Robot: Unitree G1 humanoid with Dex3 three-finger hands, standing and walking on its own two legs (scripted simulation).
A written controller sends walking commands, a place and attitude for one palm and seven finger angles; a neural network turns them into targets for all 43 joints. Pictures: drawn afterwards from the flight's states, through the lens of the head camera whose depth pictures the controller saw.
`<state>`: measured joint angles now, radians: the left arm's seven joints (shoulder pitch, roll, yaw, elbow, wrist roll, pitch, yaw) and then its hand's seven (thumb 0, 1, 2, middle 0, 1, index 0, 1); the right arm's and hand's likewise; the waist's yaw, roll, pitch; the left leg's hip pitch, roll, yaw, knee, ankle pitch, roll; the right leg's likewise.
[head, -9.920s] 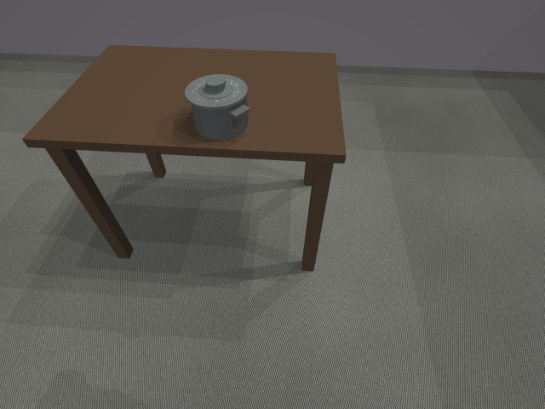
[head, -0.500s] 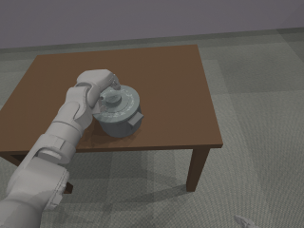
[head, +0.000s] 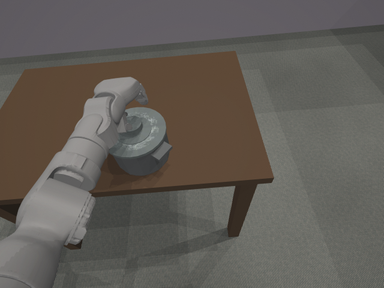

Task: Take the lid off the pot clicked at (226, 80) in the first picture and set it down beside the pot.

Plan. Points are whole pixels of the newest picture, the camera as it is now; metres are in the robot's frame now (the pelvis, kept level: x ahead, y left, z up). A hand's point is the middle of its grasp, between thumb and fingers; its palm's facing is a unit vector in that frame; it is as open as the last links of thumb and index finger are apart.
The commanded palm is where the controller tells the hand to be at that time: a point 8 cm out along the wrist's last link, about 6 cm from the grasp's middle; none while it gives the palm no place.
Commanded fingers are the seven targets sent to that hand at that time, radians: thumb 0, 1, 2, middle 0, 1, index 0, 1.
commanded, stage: move the open hand above the knob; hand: left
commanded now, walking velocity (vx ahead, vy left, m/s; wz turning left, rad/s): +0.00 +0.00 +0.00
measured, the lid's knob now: (131, 125) +0.50 +0.14 +0.03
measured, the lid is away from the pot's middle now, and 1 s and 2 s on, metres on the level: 0.00 0.00 0.01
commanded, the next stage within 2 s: lower the open fingers around the knob in 0.44 s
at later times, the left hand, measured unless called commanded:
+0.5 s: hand (114, 117) +0.46 +0.15 +0.10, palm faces -0.32 -0.04 -0.95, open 9.9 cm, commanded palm +0.46 +0.15 +0.17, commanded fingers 0.00 -0.25 1.34 -0.83 -0.08 -0.83 -0.08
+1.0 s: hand (118, 126) +0.46 +0.15 +0.08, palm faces -0.34 -0.06 -0.94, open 9.9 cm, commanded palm +0.46 +0.15 +0.13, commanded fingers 0.00 -0.25 1.34 -0.83 -0.08 -0.83 -0.08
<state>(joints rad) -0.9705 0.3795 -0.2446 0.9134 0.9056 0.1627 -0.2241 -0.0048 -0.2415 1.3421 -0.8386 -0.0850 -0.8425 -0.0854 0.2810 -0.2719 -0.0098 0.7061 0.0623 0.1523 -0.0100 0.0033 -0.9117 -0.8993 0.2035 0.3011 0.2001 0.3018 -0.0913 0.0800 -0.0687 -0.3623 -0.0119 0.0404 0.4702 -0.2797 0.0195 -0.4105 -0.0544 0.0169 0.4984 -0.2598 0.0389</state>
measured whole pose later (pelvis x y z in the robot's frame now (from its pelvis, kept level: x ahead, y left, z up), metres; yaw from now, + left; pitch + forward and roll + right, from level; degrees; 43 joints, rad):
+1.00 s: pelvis -0.01 +0.00 +0.00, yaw +0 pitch +10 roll +1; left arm -0.96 0.39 -0.24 1.00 0.91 0.15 -0.18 0.00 -0.24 1.34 -0.84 -0.09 -0.85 -0.09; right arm 0.26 -0.26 0.00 0.71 0.07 0.15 -0.03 0.00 -0.91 -0.90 0.21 0.30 0.20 0.30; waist -0.09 0.06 -0.07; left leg -0.39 -0.01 0.04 0.49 -0.27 0.02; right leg -0.43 -0.05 0.02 0.51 -0.25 0.04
